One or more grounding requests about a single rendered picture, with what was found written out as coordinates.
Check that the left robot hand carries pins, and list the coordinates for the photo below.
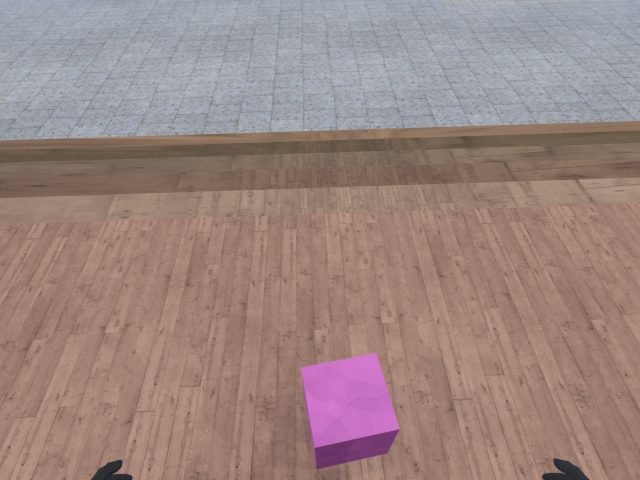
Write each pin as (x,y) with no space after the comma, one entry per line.
(105,473)

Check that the carton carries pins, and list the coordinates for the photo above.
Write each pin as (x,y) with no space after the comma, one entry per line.
(349,410)

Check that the right robot hand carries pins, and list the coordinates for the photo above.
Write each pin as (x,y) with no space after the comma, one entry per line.
(572,472)

